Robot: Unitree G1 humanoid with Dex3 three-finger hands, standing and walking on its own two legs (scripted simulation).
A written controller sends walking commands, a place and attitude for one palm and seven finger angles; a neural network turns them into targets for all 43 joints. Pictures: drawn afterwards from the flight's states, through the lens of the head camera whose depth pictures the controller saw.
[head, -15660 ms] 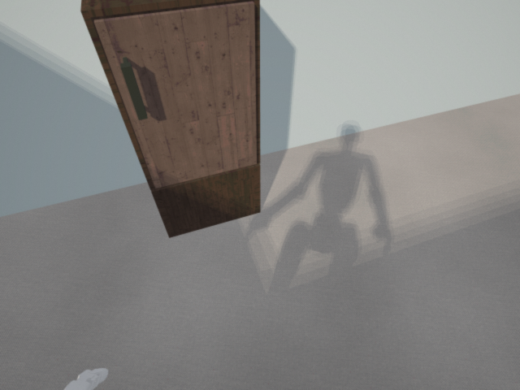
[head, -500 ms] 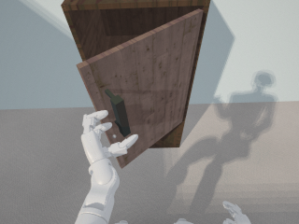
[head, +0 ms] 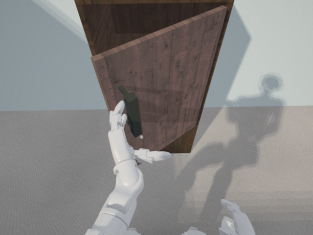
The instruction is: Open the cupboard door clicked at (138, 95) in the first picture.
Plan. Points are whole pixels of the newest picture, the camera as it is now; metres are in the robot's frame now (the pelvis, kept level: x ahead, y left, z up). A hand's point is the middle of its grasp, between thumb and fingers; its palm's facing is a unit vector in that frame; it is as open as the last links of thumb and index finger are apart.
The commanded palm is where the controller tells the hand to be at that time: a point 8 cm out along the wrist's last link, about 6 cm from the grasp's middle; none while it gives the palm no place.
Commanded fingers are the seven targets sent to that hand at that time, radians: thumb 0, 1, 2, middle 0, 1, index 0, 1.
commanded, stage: slide the hand sideways off the handle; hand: left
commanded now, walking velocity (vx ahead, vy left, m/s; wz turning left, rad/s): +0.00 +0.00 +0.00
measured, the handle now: (129, 112) +0.42 +0.10 +0.06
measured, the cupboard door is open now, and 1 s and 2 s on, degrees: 36 38 38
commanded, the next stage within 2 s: draw the hand back to the body in 1.16 s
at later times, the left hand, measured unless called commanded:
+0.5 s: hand (133, 163) +0.28 +0.07 +0.05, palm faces +0.00 -1.00 -0.03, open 16.4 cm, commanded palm +0.25 +0.13 +0.06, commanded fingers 0.00 -0.50 0.30 -0.15 -0.30 -0.15 -0.30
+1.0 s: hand (103, 176) +0.24 +0.14 +0.06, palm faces +0.08 -1.00 -0.06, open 16.3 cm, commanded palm +0.21 +0.20 +0.06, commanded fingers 0.00 -0.50 0.30 -0.15 -0.30 -0.15 -0.30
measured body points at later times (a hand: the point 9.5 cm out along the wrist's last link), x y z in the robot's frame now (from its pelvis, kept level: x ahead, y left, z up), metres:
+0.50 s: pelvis +0.01 +0.00 +0.00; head +0.05 -0.01 +0.45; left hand +0.27 +0.13 +0.06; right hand +0.18 -0.22 -0.09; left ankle +0.00 +0.12 -0.68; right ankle +0.03 -0.11 -0.68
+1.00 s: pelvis +0.01 -0.02 +0.00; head +0.06 -0.03 +0.44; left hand +0.23 +0.19 +0.06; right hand +0.19 -0.25 -0.09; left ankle +0.00 +0.12 -0.68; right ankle +0.03 -0.11 -0.68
